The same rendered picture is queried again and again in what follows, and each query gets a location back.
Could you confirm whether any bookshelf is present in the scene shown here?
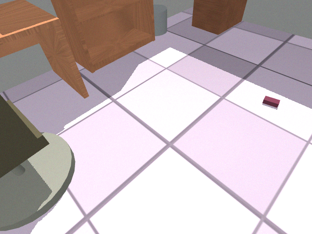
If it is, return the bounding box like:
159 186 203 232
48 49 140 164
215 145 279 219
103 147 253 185
51 0 155 73

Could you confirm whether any desk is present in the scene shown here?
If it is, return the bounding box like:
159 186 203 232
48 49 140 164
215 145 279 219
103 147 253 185
0 0 89 98

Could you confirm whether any office chair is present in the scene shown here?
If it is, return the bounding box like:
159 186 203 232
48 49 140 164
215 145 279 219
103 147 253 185
0 95 75 231

